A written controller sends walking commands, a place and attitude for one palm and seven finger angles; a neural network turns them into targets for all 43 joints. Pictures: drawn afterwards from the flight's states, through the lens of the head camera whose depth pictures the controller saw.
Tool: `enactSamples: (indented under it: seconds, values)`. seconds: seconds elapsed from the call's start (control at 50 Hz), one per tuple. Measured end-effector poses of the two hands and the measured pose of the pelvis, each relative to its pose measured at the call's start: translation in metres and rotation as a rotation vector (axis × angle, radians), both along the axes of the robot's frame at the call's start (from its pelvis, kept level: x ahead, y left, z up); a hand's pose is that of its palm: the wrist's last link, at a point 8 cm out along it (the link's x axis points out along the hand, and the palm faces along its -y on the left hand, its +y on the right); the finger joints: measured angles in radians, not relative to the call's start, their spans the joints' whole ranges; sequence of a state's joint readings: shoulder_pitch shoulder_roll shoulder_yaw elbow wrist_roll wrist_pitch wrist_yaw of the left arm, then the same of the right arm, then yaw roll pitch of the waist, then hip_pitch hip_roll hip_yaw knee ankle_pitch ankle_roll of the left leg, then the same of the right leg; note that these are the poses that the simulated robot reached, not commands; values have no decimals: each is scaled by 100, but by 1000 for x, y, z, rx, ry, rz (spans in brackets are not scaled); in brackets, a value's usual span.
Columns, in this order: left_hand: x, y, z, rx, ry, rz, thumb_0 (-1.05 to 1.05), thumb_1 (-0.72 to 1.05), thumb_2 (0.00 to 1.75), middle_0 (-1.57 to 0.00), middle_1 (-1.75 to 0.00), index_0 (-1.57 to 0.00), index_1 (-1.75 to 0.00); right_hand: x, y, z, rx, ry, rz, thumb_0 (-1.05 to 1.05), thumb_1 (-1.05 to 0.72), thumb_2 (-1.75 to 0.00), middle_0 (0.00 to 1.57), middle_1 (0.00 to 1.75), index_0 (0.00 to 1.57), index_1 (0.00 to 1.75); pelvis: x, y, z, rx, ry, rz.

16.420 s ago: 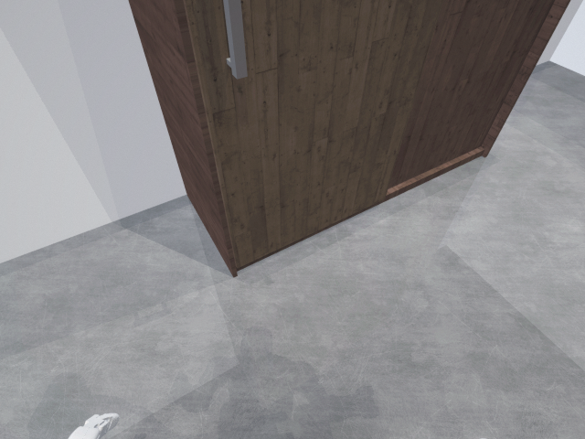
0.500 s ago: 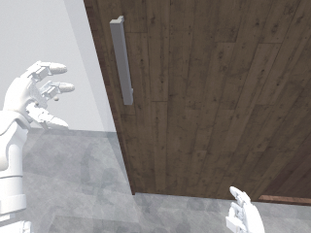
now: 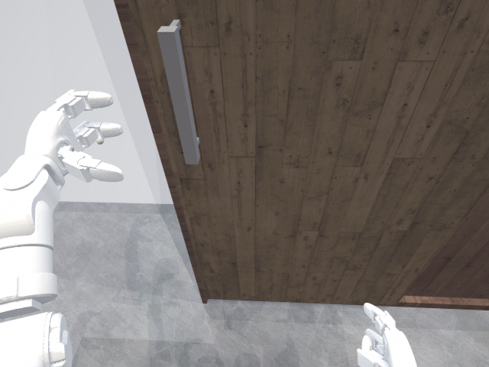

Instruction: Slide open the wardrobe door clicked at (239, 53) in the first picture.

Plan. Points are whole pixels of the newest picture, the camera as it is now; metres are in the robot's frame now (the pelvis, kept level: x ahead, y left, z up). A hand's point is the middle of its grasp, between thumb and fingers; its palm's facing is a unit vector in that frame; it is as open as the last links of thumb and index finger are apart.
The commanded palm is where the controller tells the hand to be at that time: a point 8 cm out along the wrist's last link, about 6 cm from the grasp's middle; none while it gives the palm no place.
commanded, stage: move the hooked fingers beside the handle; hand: left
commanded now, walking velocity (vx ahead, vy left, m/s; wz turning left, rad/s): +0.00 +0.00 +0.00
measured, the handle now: (185, 99) +0.51 +0.16 +0.21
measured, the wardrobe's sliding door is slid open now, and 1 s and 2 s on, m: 0.00 0.00 0.00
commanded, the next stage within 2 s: none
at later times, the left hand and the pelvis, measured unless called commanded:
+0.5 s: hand (126, 117) +0.43 +0.24 +0.22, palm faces +0.09 -1.00 -0.03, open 14.0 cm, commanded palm +0.40 +0.28 +0.22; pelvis +0.01 +0.00 +0.00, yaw -1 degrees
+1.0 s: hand (134, 111) +0.45 +0.24 +0.21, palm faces +0.07 -1.00 +0.00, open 14.0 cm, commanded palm +0.42 +0.28 +0.21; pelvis +0.02 +0.00 +0.00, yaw -3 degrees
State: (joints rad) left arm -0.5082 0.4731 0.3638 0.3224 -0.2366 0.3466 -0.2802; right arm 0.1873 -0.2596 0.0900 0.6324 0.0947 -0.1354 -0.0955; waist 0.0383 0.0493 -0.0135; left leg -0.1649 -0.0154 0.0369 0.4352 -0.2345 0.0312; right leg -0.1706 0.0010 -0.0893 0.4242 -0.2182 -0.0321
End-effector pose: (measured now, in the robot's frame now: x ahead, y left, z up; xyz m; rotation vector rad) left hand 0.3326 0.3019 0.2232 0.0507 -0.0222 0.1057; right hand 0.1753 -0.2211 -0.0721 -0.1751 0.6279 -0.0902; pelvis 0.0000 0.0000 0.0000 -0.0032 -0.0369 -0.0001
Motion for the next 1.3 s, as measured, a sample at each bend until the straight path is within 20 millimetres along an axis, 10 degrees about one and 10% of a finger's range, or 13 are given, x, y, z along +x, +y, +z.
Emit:
enactSamples:
  seconds: [0.82,1.3]
  values:
    - [104,-23,-3,-36,29,-27,-1,-50,30,-30,-120,-30,-120,-69,-37,-25,-54,235,-152,1,-90,-90,20,30,20,30,13,0,-1,-3,89,-25]
    - [85,-15,1,-50,11,-55,-1,-51,29,-30,-120,-30,-120,-46,-23,-17,-52,178,-111,1,-90,-90,20,30,20,30,11,7,-1,-9,72,-11]
